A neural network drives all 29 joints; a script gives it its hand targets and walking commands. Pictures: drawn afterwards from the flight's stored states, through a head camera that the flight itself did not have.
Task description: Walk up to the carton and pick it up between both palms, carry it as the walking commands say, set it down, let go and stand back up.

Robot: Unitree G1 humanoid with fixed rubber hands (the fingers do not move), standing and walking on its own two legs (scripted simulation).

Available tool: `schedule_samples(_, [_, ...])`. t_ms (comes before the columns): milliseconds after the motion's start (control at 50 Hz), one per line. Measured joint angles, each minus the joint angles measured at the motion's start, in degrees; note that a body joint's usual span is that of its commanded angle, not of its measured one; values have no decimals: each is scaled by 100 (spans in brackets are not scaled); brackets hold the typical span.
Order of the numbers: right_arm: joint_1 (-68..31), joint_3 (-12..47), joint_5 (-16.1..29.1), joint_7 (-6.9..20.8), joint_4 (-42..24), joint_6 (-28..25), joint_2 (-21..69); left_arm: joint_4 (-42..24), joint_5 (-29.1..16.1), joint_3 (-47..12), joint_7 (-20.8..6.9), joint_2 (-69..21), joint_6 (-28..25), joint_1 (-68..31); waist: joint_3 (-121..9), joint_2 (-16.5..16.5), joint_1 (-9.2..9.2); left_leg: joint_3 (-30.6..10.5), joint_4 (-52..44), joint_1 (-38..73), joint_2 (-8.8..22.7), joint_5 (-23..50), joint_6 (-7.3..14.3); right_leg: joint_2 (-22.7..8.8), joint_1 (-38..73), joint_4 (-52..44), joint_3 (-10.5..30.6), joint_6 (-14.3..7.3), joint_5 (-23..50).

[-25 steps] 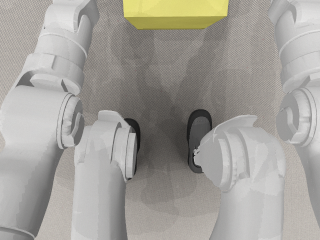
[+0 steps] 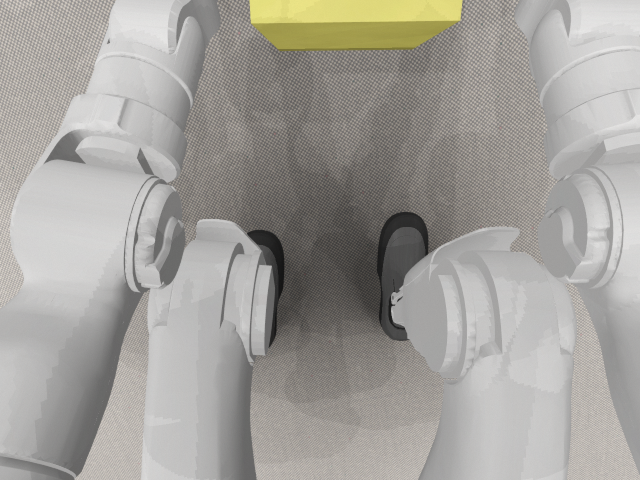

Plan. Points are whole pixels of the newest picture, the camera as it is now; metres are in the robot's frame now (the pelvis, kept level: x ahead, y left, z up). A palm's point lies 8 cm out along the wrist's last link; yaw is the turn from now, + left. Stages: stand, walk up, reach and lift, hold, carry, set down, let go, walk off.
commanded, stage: reach and lift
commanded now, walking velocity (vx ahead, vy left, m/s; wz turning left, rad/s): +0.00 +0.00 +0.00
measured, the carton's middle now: out of the picture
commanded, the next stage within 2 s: none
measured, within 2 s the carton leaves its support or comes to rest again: leaves its support in 0.98 s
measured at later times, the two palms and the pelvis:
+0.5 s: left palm out of the picture +0.56 +0.11 -0.19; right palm out of the picture +0.56 -0.17 -0.19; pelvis +0.01 +0.00 -0.01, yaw +0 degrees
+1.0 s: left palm out of the picture +0.55 +0.09 -0.17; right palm out of the picture +0.55 -0.17 -0.18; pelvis +0.01 +0.00 -0.01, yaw +0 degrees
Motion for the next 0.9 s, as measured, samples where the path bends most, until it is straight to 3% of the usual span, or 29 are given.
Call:
schedule_samples(220, [-54, -340, -571, -41, -126, 130, 288, -90, 326, 382, 32, -138, 91, 1, 21, 114, -45, 43, -17, -3, -51, 27, 28, -42, 30, 11, 48, 24, -34])
schedule_samples(400, [56, -533, -909, 318, -408, 624, 259, -530, 674, 840, -230, -269, 381, 270, -37, 81, -55, 72, 196, -29, -46, -87, 73, -32, -4, 216, 62, 32, -131])
schedule_samples(660, [284, -443, -854, 402, -585, 807, 270, -668, 808, 923, -355, -331, 542, 479, -302, 119, -61, 73, 282, -140, -68, -178, 92, -40, -108, 307, 63, 34, -233])
schedule_samples(900, [439, -188, -594, 103, -788, 964, 244, -784, 595, 638, -104, -411, 706, 554, -406, 139, -37, 36, 231, -163, -86, -150, 81, -12, -115, 244, 54, 54, -209])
